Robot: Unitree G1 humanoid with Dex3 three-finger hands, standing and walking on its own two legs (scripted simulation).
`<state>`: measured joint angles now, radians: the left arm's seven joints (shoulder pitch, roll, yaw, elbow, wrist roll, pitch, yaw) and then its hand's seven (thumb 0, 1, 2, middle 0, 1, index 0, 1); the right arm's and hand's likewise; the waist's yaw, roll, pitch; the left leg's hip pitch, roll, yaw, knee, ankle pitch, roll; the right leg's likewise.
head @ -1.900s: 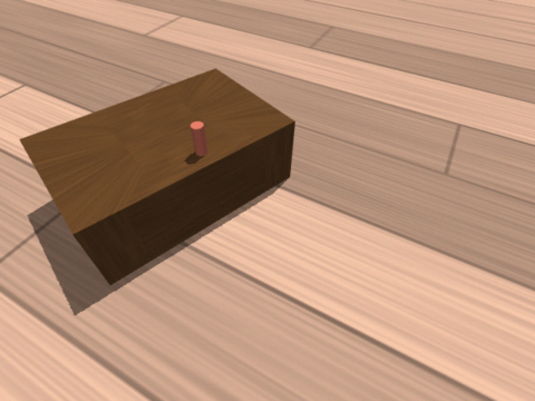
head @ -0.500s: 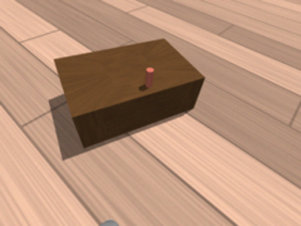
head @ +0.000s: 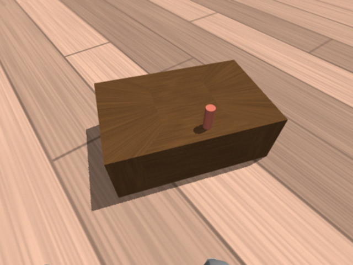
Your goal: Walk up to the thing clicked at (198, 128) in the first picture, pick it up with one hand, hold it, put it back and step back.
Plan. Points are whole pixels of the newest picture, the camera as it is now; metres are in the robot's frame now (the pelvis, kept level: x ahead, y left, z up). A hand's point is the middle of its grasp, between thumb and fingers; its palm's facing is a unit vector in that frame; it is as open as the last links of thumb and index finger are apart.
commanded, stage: walk up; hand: right
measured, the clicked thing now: (208, 117) +0.85 -0.20 -0.33
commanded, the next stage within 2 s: none
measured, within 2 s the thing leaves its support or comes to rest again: neither
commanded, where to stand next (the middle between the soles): +0.42 -0.10 m, yaw +14 degrees
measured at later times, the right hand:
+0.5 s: hand (280, 191) +0.33 -0.31 -0.11, palm faces -0.19 +0.86 -0.48, open 7.4 cm
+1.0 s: hand (303, 167) +0.43 -0.44 -0.15, palm faces -0.25 +0.89 -0.40, open 7.4 cm
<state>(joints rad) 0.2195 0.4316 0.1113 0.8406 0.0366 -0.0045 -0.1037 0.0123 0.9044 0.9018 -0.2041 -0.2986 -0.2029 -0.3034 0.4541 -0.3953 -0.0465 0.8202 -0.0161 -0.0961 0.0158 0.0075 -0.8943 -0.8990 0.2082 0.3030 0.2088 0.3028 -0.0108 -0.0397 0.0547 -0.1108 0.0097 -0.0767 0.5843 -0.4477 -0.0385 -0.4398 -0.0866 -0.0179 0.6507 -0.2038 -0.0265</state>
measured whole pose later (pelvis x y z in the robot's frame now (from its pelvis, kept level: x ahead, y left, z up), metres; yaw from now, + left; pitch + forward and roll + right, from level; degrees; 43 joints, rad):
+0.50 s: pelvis +0.18 -0.05 -0.01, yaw +9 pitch -3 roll +1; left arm 0.38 0.41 0.07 0.79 0.04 0.03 -0.07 0.01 0.90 0.90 -0.20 -0.30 -0.20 -0.30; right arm 0.28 -0.39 -0.05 0.76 -0.01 -0.09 -0.01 0.01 -0.90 -0.90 0.20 0.30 0.20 0.30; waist 0.06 -0.09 0.12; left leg -0.40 0.01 0.10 0.71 -0.25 0.05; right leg -0.31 -0.03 -0.08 1.06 -0.52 -0.05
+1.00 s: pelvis +0.31 -0.17 +0.01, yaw +13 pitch -3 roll +1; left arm 0.33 0.39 0.06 0.84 0.02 -0.05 -0.05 0.01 0.90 0.90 -0.21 -0.30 -0.20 -0.30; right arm 0.34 -0.46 -0.06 0.89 0.00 -0.04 -0.01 0.01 -0.90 -0.90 0.20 0.30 0.20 0.30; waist 0.04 0.06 0.06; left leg -0.51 0.00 -0.04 1.11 -0.38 0.03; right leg -0.31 -0.08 -0.09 0.65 -0.30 0.00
